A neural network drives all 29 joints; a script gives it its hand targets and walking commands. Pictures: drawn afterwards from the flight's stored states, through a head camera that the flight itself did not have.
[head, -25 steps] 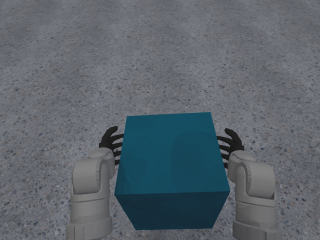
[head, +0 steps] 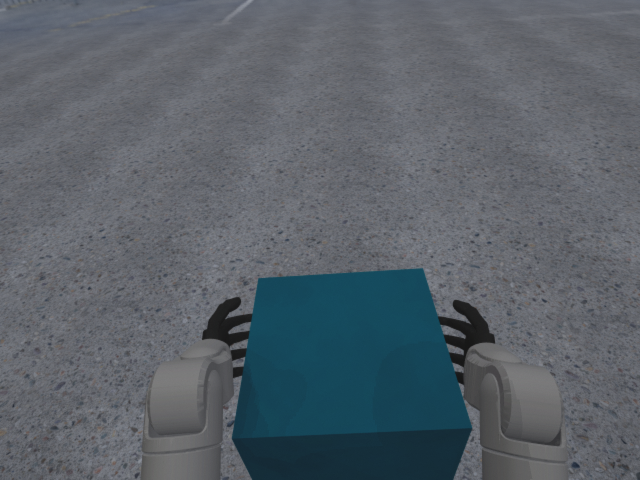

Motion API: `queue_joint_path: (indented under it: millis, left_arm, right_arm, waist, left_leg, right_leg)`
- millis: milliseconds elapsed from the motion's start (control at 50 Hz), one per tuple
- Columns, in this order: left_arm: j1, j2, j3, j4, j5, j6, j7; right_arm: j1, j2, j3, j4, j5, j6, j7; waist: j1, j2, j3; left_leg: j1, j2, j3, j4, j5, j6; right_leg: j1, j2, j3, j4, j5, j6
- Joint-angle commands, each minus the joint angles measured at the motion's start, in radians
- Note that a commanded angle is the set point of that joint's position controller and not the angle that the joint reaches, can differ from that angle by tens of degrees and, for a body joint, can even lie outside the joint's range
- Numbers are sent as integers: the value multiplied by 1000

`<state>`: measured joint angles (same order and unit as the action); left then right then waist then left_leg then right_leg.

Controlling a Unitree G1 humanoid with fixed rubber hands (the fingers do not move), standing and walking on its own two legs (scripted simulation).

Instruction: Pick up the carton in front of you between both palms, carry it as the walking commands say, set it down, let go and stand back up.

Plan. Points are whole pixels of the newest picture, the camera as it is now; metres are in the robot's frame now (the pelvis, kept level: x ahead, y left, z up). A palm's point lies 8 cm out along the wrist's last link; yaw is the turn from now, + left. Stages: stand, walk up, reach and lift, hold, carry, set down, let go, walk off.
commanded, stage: carry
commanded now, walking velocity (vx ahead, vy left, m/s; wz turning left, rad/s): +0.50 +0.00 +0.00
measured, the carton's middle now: (347, 398) +0.26 +0.00 +0.01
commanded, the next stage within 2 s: none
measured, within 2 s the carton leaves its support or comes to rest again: neither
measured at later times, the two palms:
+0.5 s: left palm (273, 183) +0.68 +0.15 +0.07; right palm (423, 185) +0.65 -0.14 +0.08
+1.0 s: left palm (298, 126) +0.94 +0.13 +0.08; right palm (416, 124) +0.95 -0.17 +0.07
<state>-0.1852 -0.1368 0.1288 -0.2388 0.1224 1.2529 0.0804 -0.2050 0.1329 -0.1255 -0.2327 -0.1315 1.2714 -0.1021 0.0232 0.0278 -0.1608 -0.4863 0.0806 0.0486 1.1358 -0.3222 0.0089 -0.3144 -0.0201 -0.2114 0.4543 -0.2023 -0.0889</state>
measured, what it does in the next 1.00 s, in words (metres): walks ahead: left foot, then right foot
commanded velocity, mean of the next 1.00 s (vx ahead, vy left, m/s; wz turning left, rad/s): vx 0.50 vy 0.00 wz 0.00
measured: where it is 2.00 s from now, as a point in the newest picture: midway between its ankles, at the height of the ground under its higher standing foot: (350, 269)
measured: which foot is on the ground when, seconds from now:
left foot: up 0.00-0.38, down 0.40-0.90, up 0.92-1.00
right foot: down 0.00-0.42, up 0.44-0.86, down 0.88-1.00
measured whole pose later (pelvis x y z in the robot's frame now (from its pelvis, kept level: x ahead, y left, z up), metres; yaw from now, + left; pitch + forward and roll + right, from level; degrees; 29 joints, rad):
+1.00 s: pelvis +0.67 -0.02 +0.00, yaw +0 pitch +4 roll -1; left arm -0.19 -0.14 0.10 -0.27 0.11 1.19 0.10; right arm -0.17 0.13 -0.13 -0.30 -0.13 1.18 -0.10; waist 0.03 0.02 -0.07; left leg -0.36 0.03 0.06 1.14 -0.40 0.02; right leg -0.36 -0.02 -0.24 0.44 -0.16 -0.09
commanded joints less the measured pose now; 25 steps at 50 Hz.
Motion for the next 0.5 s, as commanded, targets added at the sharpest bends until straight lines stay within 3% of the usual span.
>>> queue_joint_path:
  millis: [0,60,120,280,340,360,380,400,420,440,460,480]
  left_arm:
    - [-566,-929,-719,-70,-454,-34,-273]
    - [-596,-885,-734,-68,-459,-59,-270]
    - [-656,-822,-731,-59,-459,-74,-254]
    - [-822,-742,-620,123,-448,-54,-209]
    - [-926,-791,-602,202,-462,-54,-209]
    - [-966,-813,-603,218,-468,-57,-211]
    - [-1002,-839,-605,233,-472,-61,-211]
    - [-1049,-906,-600,245,-481,-63,-211]
    - [-1070,-910,-597,249,-485,-66,-209]
    - [-1104,-958,-597,244,-495,-75,-206]
    - [-1111,-987,-589,235,-499,-82,-203]
    - [-1112,-1009,-583,223,-499,-89,-197]
  right_arm:
    - [-560,948,737,-76,420,-49,249]
    - [-574,921,747,-66,410,-75,235]
    - [-640,874,746,-53,424,-87,224]
    - [-840,788,650,105,457,-64,196]
    - [-922,813,600,192,456,-67,195]
    - [-939,828,582,219,455,-73,198]
    - [-961,841,565,233,457,-77,203]
    - [-1013,839,551,258,455,-87,209]
    - [-983,903,565,295,478,-93,214]
    - [-1025,940,566,259,493,-104,221]
    - [-1061,986,576,233,517,-112,227]
    - [-1101,1021,584,204,538,-119,232]
  waist:
    - [-18,-140,-161]
    - [-10,-117,-140]
    - [3,-115,-121]
    - [43,-154,-45]
    - [-7,-200,-138]
    - [-64,-156,-223]
    - [-104,-55,-344]
    - [-71,209,-456]
    - [-98,245,-444]
    - [-91,192,-386]
    - [-87,74,-375]
    - [-76,29,-350]
  left_leg:
    - [-186,54,-27,-34,131,-15]
    - [-273,53,1,-153,197,-38]
    - [-322,38,31,-266,249,-39]
    - [-245,-31,126,-545,326,43]
    - [60,-121,190,-618,282,77]
    - [293,-141,209,-677,275,72]
    - [568,29,-9,-660,164,88]
    - [859,336,-549,-714,121,263]
    - [849,308,-653,-807,145,291]
    - [802,281,-518,-777,279,272]
    - [743,256,-420,-753,378,241]
    - [668,235,-341,-761,415,205]
  right_leg:
    - [235,-264,321,-286,-91,-34]
    - [305,-258,282,-304,-17,-56]
    - [384,-231,228,-276,159,-58]
    - [487,-195,139,-166,517,-60]
    - [467,-174,68,46,893,-11]
    - [385,-142,20,261,825,24]
    - [183,-129,46,492,473,48]
    - [-190,38,113,806,-118,86]
    - [-330,81,226,960,-275,65]
    - [-393,33,248,1002,-247,46]
    - [-400,0,242,964,-213,36]
    - [-385,-33,241,891,-175,37]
